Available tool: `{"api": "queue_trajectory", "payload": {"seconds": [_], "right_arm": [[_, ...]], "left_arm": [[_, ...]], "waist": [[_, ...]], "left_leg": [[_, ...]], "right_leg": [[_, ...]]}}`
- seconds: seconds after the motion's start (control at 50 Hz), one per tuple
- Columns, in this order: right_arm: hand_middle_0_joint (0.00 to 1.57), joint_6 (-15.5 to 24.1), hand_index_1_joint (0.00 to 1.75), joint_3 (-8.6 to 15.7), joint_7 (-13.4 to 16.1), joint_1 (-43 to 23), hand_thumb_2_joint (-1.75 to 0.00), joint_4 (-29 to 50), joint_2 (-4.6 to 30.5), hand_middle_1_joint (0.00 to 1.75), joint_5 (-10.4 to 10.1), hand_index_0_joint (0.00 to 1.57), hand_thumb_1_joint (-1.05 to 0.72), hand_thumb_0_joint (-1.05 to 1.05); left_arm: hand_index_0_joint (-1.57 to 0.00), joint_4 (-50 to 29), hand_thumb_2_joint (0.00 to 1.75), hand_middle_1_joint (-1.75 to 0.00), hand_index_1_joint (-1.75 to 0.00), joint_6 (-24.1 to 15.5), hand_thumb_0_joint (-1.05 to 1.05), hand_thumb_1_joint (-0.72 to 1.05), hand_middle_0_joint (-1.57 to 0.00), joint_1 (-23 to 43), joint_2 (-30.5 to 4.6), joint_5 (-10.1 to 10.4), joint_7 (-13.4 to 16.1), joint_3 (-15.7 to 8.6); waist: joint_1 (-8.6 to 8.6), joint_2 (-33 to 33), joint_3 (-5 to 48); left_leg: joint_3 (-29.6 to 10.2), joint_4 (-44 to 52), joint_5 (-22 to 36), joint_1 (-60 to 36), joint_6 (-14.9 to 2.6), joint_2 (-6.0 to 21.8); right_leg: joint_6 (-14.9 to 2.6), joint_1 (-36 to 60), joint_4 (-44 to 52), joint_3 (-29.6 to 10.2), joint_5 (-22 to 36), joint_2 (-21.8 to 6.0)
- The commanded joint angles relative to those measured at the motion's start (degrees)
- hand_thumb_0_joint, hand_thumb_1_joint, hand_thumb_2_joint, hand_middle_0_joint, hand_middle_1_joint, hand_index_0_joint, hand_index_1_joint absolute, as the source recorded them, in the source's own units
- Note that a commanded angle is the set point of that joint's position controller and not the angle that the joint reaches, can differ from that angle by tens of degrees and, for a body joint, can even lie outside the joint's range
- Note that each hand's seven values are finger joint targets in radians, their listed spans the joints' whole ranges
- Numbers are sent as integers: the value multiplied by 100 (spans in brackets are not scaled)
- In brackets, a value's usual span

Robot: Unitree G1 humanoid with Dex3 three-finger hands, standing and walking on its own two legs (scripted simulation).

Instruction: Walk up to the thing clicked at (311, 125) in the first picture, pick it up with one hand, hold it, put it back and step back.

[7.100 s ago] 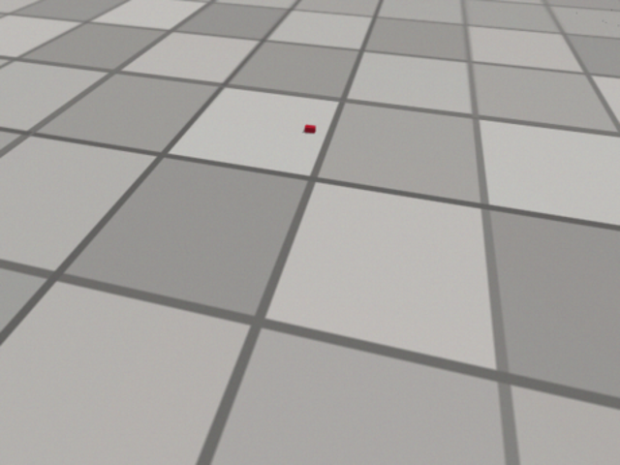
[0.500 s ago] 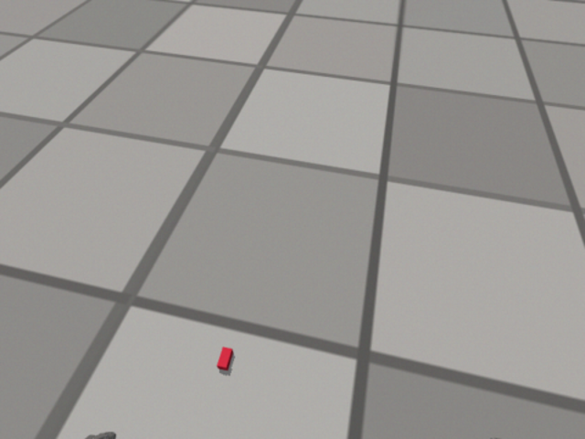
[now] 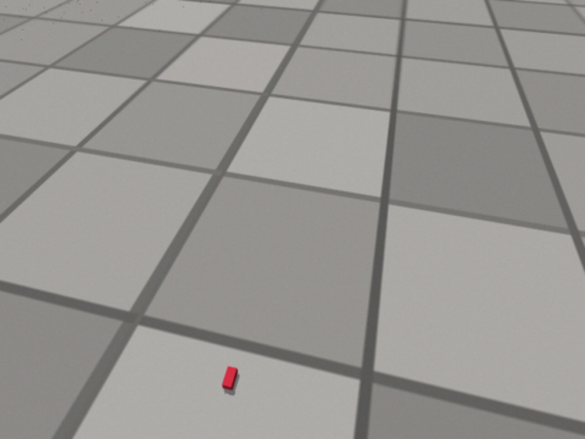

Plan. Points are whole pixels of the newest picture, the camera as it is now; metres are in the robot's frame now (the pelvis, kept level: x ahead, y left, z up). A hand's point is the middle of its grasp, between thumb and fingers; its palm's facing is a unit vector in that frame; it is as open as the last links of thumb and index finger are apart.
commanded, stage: walk up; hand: left
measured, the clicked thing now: (230, 378) +0.47 +0.22 -0.76
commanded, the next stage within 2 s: stand in 0.42 s
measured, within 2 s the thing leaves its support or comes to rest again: neither
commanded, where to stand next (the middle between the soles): +0.08 +0.00 m, yaw -2 degrees
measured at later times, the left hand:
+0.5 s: hand out of the picture +0.10 +0.26 -0.15, palm faces +0.01 -0.94 -0.35, open 7.4 cm
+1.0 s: hand out of the picture +0.10 +0.23 -0.15, palm faces -0.01 -0.94 -0.34, open 7.4 cm
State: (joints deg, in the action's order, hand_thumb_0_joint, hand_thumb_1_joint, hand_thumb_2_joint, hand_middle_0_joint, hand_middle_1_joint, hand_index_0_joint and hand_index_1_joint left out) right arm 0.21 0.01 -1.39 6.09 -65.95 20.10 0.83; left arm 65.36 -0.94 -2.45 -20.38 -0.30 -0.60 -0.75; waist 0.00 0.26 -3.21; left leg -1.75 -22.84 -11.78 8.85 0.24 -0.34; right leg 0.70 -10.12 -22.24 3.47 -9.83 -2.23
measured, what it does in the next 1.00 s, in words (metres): stands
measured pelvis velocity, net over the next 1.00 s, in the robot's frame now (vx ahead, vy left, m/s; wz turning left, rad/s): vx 0.02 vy -0.02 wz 0.00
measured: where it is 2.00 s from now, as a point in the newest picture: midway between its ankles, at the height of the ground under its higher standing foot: outside the picture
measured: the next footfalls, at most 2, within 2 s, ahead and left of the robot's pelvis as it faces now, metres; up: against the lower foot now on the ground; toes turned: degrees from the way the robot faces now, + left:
none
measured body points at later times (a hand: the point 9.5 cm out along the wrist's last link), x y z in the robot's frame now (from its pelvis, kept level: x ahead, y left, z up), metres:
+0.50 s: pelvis +0.02 +0.00 +0.00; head +0.03 +0.00 +0.45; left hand +0.10 +0.30 -0.13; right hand +0.12 -0.29 -0.13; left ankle +0.01 +0.12 -0.74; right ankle +0.03 -0.13 -0.74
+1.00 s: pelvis +0.02 -0.02 +0.00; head +0.03 -0.03 +0.45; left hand +0.10 +0.28 -0.13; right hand +0.10 -0.32 -0.13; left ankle +0.01 +0.12 -0.74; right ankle +0.03 -0.13 -0.74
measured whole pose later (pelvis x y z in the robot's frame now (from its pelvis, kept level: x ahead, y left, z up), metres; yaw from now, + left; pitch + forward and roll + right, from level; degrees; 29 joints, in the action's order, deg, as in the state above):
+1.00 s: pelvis +0.02 -0.02 +0.00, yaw +0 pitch -2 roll +0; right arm 0.5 0.3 -0.6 4.7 -65.6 20.0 0.9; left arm 65.5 -0.7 -5.1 -19.4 -0.3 -0.4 0.0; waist 0.1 0.7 -3.0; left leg -2.4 -17.2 -10.3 4.7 2.0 1.2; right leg -0.8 -7.0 -18.9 4.2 -9.7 -0.7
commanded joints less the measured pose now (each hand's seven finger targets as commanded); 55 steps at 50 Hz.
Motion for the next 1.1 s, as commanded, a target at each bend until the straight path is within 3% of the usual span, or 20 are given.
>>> {"api": "queue_trajectory", "payload": {"seconds": [0.0,0.08,0.3,0.38,0.42,0.48,0.66,0.76,0.8,0.96,1.08], "right_arm": [[20,127,30,236,105,-442,-90,365,1235,30,-30,20,-90,0],[20,118,30,248,117,-408,-90,351,1230,30,-25,20,-90,0],[20,93,30,293,136,-390,-90,399,1206,30,-54,20,-90,0],[20,78,30,305,145,-392,-90,432,1205,30,-54,20,-90,0],[20,151,30,259,173,-467,-90,445,1168,30,-2,20,-90,0],[20,156,30,262,185,-491,-90,419,1193,30,-4,20,-90,0],[20,163,30,254,161,-558,-90,437,1169,30,-33,20,-90,0],[20,147,30,242,156,-542,-90,419,1136,30,-36,20,-90,0],[20,158,30,240,158,-528,-90,423,1135,30,-28,20,-90,0],[20,134,30,234,174,-465,-90,397,1167,30,-26,20,-90,0],[20,122,30,203,171,-368,-90,369,1170,30,-9,20,-90,0]], "left_arm": [[-20,-285,90,-30,-30,-146,0,90,-20,318,-1211,-16,81,-271],[-20,-278,90,-30,-30,-144,0,90,-20,332,-1212,-14,86,-264],[-20,-220,90,-30,-30,-161,0,90,-20,262,-1163,-33,118,-262],[-20,-269,90,-30,-30,-157,0,90,-20,275,-1183,-25,130,-270],[-20,-231,90,-30,-30,-118,0,90,-20,143,-1076,-1,116,-210],[-20,-247,90,-30,-30,-93,0,90,-20,174,-1083,-2,113,-202],[-20,-283,90,-30,-30,-130,0,90,-20,56,-1111,-15,104,-182],[-20,-302,90,-30,-30,-122,0,90,-20,75,-1146,-14,108,-183],[-20,-327,90,-30,-30,-125,0,90,-20,65,-1172,-18,106,-191],[-20,-336,90,-30,-30,-115,0,90,-20,34,-1175,-22,112,-179],[-20,-337,90,-30,-30,-94,0,90,-20,61,-1159,-13,101,-178]], "waist": [[-90,139,474],[-66,178,444],[-7,51,775],[-1,-5,735],[-22,-37,720],[-14,30,590],[-15,61,639],[-2,33,510],[0,20,670],[0,2,634],[1,2,397]], "left_leg": [[-628,639,281,305,-187,688],[-630,683,237,352,-169,673],[-530,485,1219,-86,-169,707],[-489,478,1328,-67,-148,675],[-576,650,1808,-282,-117,777],[-565,747,1575,-234,-82,786],[-482,787,1328,-308,-53,747],[-484,832,1034,-191,-22,721],[-448,775,1223,-387,-25,750],[-428,744,1172,-332,-22,761],[-421,789,679,-152,-27,734]], "right_leg": [[-177,476,491,-589,-174,-529],[-164,517,486,-596,-67,-549],[-147,697,443,-508,733,-618],[-119,744,406,-495,938,-646],[-113,683,380,-489,1231,-597],[-114,659,437,-480,881,-575],[-122,749,580,-554,951,-634],[-124,692,650,-562,717,-612],[-158,670,595,-587,955,-637],[-160,669,612,-593,977,-611],[-168,505,723,-656,415,-586]]}}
